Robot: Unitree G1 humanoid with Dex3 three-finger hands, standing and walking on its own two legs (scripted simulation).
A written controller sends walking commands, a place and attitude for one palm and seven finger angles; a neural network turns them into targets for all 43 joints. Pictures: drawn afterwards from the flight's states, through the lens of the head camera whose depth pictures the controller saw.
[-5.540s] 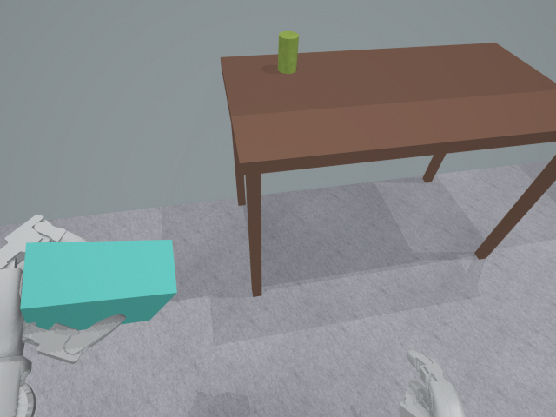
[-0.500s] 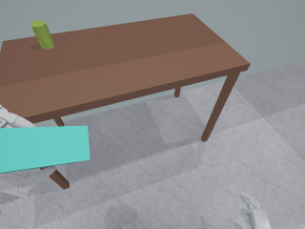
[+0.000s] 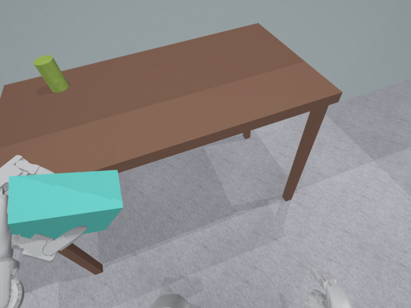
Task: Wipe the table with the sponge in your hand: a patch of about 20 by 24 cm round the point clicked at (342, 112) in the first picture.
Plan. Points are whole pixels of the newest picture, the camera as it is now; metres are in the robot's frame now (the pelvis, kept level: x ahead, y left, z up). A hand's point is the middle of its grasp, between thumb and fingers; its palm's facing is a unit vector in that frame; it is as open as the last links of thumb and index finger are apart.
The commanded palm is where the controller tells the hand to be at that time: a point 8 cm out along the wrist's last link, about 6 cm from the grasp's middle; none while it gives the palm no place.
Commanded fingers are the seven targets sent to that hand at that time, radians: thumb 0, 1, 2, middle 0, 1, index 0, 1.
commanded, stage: take the last steps up to it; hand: left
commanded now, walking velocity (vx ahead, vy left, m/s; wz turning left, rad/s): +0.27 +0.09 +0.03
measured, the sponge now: (82, 206) +0.24 +0.20 +0.14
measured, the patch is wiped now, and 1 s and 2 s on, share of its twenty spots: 0.00 0.00 0.00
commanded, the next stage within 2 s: come to a stop and stand still in 1.12 s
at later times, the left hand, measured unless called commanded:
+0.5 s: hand (52, 158) +0.31 +0.27 +0.17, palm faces +0.40 -0.82 -0.41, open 10.2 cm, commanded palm +0.24 +0.31 +0.18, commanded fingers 0.00 0.10 1.30 -1.20 -1.60 -1.20 -1.60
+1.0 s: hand (99, 148) +0.33 +0.20 +0.17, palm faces +0.31 -0.82 -0.48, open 10.2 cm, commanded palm +0.27 +0.26 +0.18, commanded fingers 0.00 0.10 1.30 -1.20 -1.60 -1.20 -1.60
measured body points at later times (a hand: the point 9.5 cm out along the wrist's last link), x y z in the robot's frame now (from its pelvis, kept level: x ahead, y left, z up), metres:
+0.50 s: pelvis +0.08 +0.03 +0.00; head +0.11 +0.04 +0.45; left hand +0.28 +0.31 +0.19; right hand +0.26 -0.17 -0.09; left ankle +0.13 +0.14 -0.73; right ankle +0.05 -0.08 -0.66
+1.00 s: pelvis +0.11 -0.02 +0.01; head +0.16 -0.04 +0.46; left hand +0.31 +0.24 +0.19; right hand +0.28 -0.29 -0.09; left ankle +0.14 +0.14 -0.66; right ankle +0.13 -0.08 -0.73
